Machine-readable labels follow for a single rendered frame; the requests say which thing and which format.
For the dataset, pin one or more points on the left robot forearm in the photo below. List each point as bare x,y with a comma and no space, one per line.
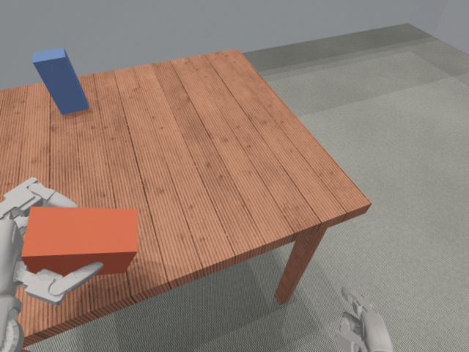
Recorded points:
11,332

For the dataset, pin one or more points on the left robot hand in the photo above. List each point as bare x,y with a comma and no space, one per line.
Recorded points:
46,285

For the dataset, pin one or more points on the sponge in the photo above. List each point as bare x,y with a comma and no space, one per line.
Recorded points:
63,240

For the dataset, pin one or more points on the right robot hand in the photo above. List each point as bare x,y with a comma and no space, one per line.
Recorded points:
366,335

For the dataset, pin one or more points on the table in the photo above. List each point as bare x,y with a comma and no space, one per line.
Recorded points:
218,167

